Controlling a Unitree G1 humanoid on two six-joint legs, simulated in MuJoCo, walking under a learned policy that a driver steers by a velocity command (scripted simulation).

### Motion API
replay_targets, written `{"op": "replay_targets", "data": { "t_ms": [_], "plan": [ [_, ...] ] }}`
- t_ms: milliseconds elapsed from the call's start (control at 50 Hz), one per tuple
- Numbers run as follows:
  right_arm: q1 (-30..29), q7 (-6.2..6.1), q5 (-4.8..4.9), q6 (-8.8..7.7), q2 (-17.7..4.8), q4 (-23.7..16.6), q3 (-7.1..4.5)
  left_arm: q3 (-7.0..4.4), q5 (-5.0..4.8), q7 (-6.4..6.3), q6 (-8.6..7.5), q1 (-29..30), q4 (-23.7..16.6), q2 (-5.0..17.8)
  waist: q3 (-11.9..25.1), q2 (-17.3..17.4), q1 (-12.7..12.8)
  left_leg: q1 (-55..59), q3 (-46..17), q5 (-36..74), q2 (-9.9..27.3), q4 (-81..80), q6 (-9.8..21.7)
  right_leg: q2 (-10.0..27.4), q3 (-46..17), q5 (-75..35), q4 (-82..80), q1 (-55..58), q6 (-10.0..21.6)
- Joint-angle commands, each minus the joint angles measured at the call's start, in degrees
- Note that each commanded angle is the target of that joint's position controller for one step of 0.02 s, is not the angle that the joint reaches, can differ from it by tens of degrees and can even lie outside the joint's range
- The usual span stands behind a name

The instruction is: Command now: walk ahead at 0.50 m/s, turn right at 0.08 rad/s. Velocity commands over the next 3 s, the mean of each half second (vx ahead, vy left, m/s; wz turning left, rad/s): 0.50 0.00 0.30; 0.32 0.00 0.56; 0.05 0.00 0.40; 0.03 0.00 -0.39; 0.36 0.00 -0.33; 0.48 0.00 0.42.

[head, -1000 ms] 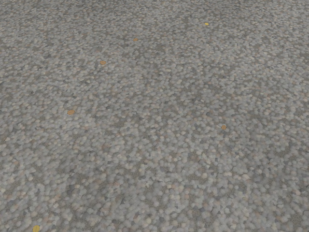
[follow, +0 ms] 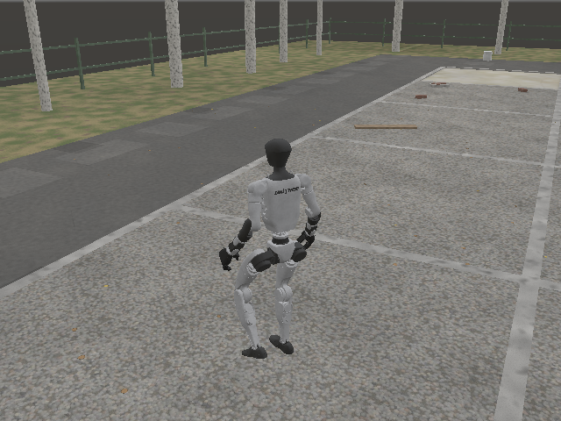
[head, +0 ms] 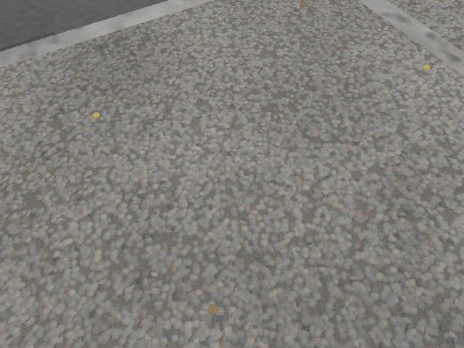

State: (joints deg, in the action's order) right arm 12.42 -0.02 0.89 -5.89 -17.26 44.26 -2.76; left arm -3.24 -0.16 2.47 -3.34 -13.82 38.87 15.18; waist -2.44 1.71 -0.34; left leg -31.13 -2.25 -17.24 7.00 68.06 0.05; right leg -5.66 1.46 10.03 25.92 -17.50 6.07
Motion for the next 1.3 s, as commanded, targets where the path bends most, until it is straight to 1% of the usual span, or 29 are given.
{"op": "replay_targets", "data": {
  "t_ms": [20,80,180,300,360,400,420,440,460,480,500,520,580,680,760,820,840,860,880,900,920,940,1000,1040,1120,1220,1260,1280,1300],
  "plan": [
    [5.55,-0.32,-0.22,1.39,-4.73,-1.0,-1.51,-1.76,0.43,-0.35,-2.5,0.6,-2.39,6.76,5.66,-3.97,-1.6,-4.35,-1.19,6.23,2.77,-2.29,-0.85,16.3,-12.57,-20.1,-14.33,6.48,9.22],
    [0.71,-0.42,-0.18,1.85,-3.72,-2.3,-1.3,-1.75,0.64,-1.14,-2.77,-1.85,0.08,6.88,2.59,-4.05,0.16,-9.78,-1.81,14.79,2.32,-9.55,-1.36,15.46,-7.54,-21.79,-16.1,8.25,7.17],
    [-5.51,0.98,0.5,1.04,-2.26,-3.78,-0.86,-1.67,0.73,-2.12,-2.78,-3.13,2.38,7.76,-0.04,-4.32,3.38,-10.09,-1.68,27.09,-1.22,-25.14,0.29,15.54,-1.64,-18.23,-18.25,13.09,3.06],
    [-11.87,3.6,0.3,0.59,-0.69,-8.33,-0.03,-2.02,0.21,-2.95,-0.9,-6.01,5.63,8.54,-2.49,-3.47,5.49,-15.64,1.89,19.23,-3.2,-32.75,2.74,19.89,1.48,-28.12,-13.51,25.88,2.93],
    [-8.52,4.24,0.13,0.98,-2.45,-9.62,-0.87,-2.49,0.0,-3.97,0.36,-4.08,4.99,10.92,2.19,-6.61,2.26,-6.14,7.69,10.03,-7.97,-32.92,5.6,19.74,4.11,-54.5,-3.5,26.9,1.36],
    [5.1,3.5,0.17,1.27,-7.18,-7.37,-3.31,-2.51,-0.21,-4.65,0.96,-2.28,4.4,11.96,9.84,-6.63,-5.61,14.05,8.01,11.76,-11.62,-36.93,9.19,17.52,6.45,-60.35,15.48,20.59,-0.85],
    [13.7,2.32,-0.04,1.79,-12.08,-6.14,-4.86,-1.58,0.53,-4.79,0.16,-2.81,3.15,10.13,16.01,-0.13,-9.12,32.09,-5.69,14.93,-2.9,-38.55,13.22,14.35,7.05,-40.31,33.46,6.87,-2.91],
    [12.11,1.89,0.22,1.49,-15.68,-7.37,-5.43,0.95,1.59,-3.35,-1.74,-8.72,1.02,2.11,22.27,15.14,-2.72,52.9,-40.1,12.06,12.44,-43.66,26.37,-0.27,1.44,18.66,56.67,-19.55,-7.43],
    [14.08,1.76,0.07,1.58,-10.78,-7.12,-4.2,-0.01,0.13,-1.9,-4.24,-4.9,0.82,7.93,26.58,7.61,-6.92,55.97,-43.99,5.94,12.03,-48.24,25.49,2.55,-10.36,20.07,60.28,-26.17,-5.99],
    [12.07,1.47,-0.31,1.62,-8.22,-7.52,-3.56,-0.22,-2.06,-1.34,-5.21,0.65,-1.45,9.12,18.16,4.28,-6.91,49.85,-34.5,6.04,9.83,-48.75,21.96,5.59,-10.01,16.29,57.36,-28.97,-5.07],
    [8.11,1.58,-0.15,1.6,-7.37,-8.08,-3.27,0.2,-1.35,-1.46,-5.57,2.74,-2.31,7.95,10.96,-2.94,-3.9,39.5,-27.91,11.34,7.24,-49.86,19.8,8.0,-8.62,13.02,50.59,-27.93,-4.8],
    [4.65,1.5,-0.05,1.59,-5.58,-9.01,-2.72,-0.31,0.19,-1.92,-5.21,3.56,-2.12,8.41,8.17,-4.59,-1.94,32.56,-23.55,16.83,5.14,-50.81,18.43,9.85,-7.8,11.28,44.88,-24.79,-5.28],
    [1.52,0.95,-0.44,1.72,-6.01,-10.15,-2.63,-0.46,1.2,-2.21,-3.14,0.31,-2.03,7.21,4.83,-1.11,1.78,20.52,-18.66,24.24,2.17,-54.34,18.75,11.01,-6.06,9.29,37.69,-18.66,-7.95],
    [3.26,-0.6,0.16,2.64,-8.65,-8.59,-3.42,0.79,1.49,-2.83,-2.34,8.9,-3.84,4.12,2.85,1.94,-0.84,11.74,-9.84,29.75,-4.08,-51.86,14.06,7.2,-2.98,-7.33,16.21,-12.24,-10.69],
    [6.93,-1.4,0.6,4.62,-8.58,-7.1,-3.6,0.07,0.53,-2.27,-2.65,13.03,-4.96,5.48,6.27,4.61,-2.82,16.49,-14.28,27.97,-4.03,-45.17,10.3,2.75,-4.15,-12.74,6.05,-7.85,-10.02],
    [3.93,-2.05,0.48,5.41,-7.46,-8.45,-3.46,-1.29,0.73,-2.01,-3.18,9.61,-4.18,7.55,7.4,6.24,0.32,20.73,-20.0,25.12,-3.51,-37.78,7.8,3.16,-6.0,-11.6,-0.03,-3.98,-7.41],
    [2.51,-2.06,0.4,5.39,-6.17,-9.33,-3.13,-1.72,1.3,-2.22,-3.53,6.57,-3.58,8.36,8.98,5.6,2.14,19.63,-19.12,23.46,-5.83,-32.53,5.75,5.36,-5.96,-17.54,-3.3,1.86,-5.69],
    [2.38,-2.02,-0.52,5.06,-2.87,-11.08,-2.01,-2.43,2.45,-2.81,-3.57,1.28,-3.52,11.74,15.86,-0.63,3.66,13.36,-14.94,11.19,-9.41,-18.93,2.9,16.02,-14.13,-32.8,-0.72,15.31,-1.53],
    [14.83,-1.66,-0.84,4.74,0.3,-10.01,-1.06,-2.31,3.49,-2.99,-2.56,-0.31,-3.82,12.72,23.15,-15.94,-1.28,-0.17,-10.38,-27.56,-16.52,-3.46,-0.45,31.31,-31.0,-52.07,2.57,31.23,9.19],
    [18.37,-1.22,0.12,4.85,-6.16,-9.08,-1.88,-2.77,1.23,-2.77,-1.44,-0.47,-3.15,12.0,25.95,-17.53,-1.31,-5.45,-8.98,-23.73,-11.41,5.37,-1.92,34.85,-40.22,-34.08,0.08,30.68,12.41],
    [11.97,-1.5,0.67,5.88,-9.63,-8.8,-3.1,-1.82,0.91,-3.25,-0.67,1.91,-4.66,7.96,19.17,-10.99,1.07,-8.23,-7.2,-18.04,-9.08,8.82,-3.59,29.83,-32.76,-22.2,-2.09,25.43,9.79],
    [7.14,-1.9,0.57,7.08,-10.11,-9.76,-3.46,-1.03,1.11,-3.56,0.26,4.37,-4.85,6.08,14.44,-7.31,1.53,-8.89,-5.09,-13.76,-7.77,8.3,-4.27,26.16,-25.77,-15.28,-3.58,19.2,7.29],
    [5.91,-2.19,0.39,9.32,-6.15,-10.83,-3.03,-1.02,1.8,-3.92,1.38,8.83,-4.21,7.01,6.16,-9.39,-0.75,-1.89,-1.32,-8.64,-5.85,2.4,-4.69,19.3,-13.02,-10.92,-9.1,3.04,5.57],
    [5.86,-2.25,0.12,9.19,-4.13,-11.16,-2.58,-1.4,1.83,-3.98,1.32,8.62,-3.25,7.41,6.88,-10.29,-0.62,-0.17,0.32,-7.58,-5.65,-2.63,-4.67,19.45,-9.38,-15.14,-9.88,3.42,6.85],
    [2.26,-1.37,-0.28,8.96,-3.66,-12.64,-2.13,-2.24,1.02,-4.16,1.99,9.25,-2.15,9.13,9.82,-9.38,0.37,3.7,1.01,-3.2,-3.34,-12.88,-3.74,22.59,-6.25,-16.46,-9.99,5.89,8.31],
    [0.19,0.02,-0.16,9.39,-4.98,-13.97,-2.7,-3.04,-0.1,-3.6,2.84,9.14,-0.64,11.15,8.36,-10.56,0.79,9.44,3.86,-1.83,-3.98,-24.5,-0.98,24.06,-3.46,-9.71,-8.91,6.37,6.46],
    [2.4,0.5,-0.28,9.3,-4.71,-13.36,-3.09,-3.15,-1.07,-3.6,3.23,9.72,0.04,11.3,8.37,-9.75,-1.05,14.83,5.95,3.23,-5.71,-34.51,1.3,23.26,-1.27,-7.15,-4.94,5.81,3.53],
    [4.05,0.34,-0.58,9.18,-5.4,-12.62,-3.55,-2.79,-1.28,-3.58,3.46,7.83,1.06,9.81,8.3,-7.99,-1.24,19.85,5.27,5.84,-7.02,-39.31,2.99,21.28,0.48,-3.94,-1.0,2.94,0.75],
    [5.48,-0.27,-0.81,8.96,-8.91,-12.76,-4.55,-2.01,-0.46,-3.2,3.67,5.41,1.9,6.81,7.27,1.71,-0.63,25.9,-5.12,15.89,-0.68,-46.38,6.21,16.5,5.59,4.5,9.7,-4.61,-4.43]
  ]
}}
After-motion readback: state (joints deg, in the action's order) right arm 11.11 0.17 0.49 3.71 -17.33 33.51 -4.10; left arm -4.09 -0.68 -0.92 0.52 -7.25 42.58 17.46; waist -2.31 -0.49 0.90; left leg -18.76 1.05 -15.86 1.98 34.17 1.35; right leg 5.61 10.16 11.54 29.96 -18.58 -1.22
